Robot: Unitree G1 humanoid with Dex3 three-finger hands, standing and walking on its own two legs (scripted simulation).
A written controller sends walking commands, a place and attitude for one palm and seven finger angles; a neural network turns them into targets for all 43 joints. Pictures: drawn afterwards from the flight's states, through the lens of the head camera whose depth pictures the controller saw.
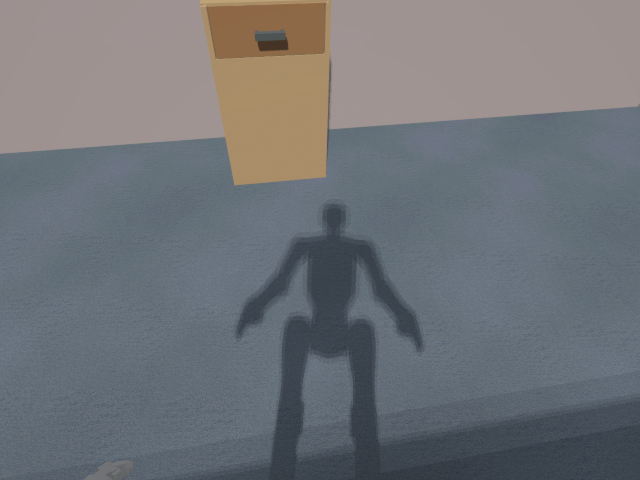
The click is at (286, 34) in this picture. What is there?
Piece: drawer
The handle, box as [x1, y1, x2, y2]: [254, 29, 285, 40]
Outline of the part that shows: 284,30 255,30 255,40 285,39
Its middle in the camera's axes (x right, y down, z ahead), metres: -0.19 -0.76 +1.44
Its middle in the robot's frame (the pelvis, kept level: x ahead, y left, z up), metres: +1.58 +0.27 -0.05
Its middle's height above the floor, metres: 0.72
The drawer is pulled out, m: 0.00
